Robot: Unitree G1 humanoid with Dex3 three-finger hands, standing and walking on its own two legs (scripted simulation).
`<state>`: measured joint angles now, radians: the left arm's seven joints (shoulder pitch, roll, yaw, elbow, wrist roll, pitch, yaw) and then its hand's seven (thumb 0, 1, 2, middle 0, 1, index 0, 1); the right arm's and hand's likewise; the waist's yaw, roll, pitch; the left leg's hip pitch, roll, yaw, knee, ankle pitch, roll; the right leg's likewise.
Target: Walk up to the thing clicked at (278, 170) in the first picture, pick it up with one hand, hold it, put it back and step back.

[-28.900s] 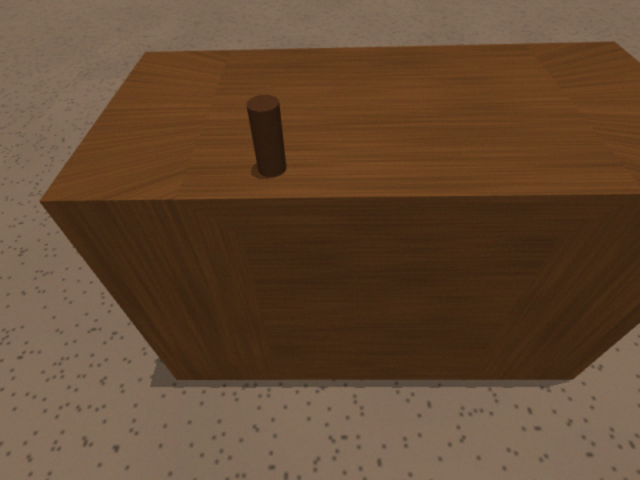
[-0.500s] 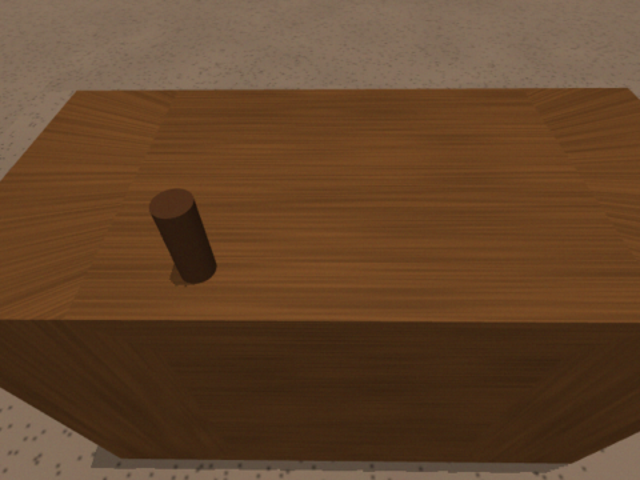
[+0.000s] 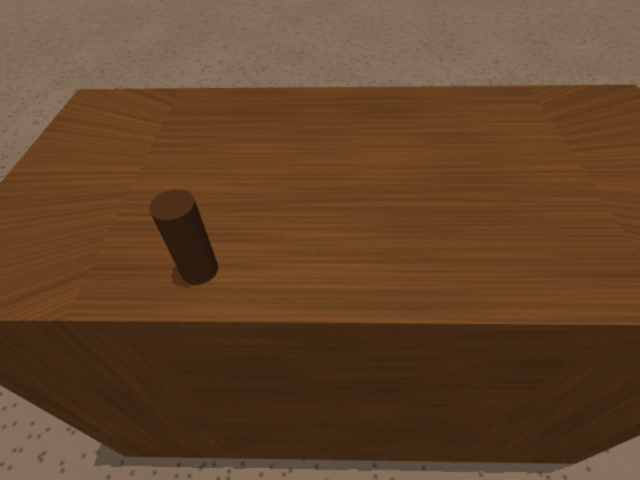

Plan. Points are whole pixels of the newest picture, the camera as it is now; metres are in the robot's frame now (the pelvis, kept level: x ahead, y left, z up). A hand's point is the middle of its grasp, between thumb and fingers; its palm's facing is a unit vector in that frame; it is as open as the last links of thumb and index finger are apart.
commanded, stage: step back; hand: left
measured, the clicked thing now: (187, 240) +0.40 +0.20 +0.08
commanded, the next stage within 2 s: none
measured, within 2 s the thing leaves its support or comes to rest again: neither
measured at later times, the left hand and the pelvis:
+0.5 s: hand out of the picture -0.03 +0.23 -0.15, palm faces +0.02 -0.89 -0.45, open 7.4 cm; pelvis -0.09 -0.05 -0.01, yaw +3 degrees
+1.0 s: hand out of the picture -0.18 +0.29 -0.17, palm faces +0.11 -0.90 -0.41, open 7.4 cm; pelvis -0.23 +0.00 -0.02, yaw +4 degrees
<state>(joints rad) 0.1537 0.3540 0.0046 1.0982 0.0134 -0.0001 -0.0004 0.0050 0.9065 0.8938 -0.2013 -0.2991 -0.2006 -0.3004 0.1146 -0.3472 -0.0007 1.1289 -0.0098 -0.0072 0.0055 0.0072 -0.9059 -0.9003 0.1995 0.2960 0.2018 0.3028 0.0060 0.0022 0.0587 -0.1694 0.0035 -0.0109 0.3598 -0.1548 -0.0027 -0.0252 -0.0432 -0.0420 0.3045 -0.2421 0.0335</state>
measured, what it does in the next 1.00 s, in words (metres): walks backwards: left foot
